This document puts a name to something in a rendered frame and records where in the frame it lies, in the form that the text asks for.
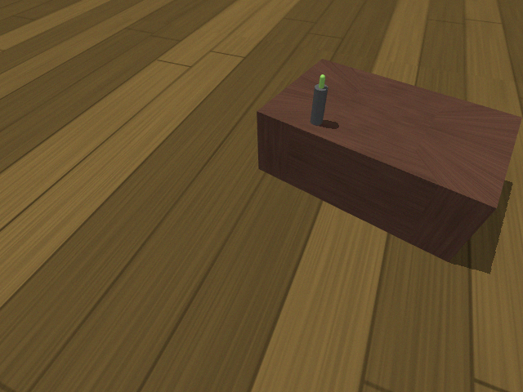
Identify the bottle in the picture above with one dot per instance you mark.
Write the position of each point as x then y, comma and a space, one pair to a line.
319, 100

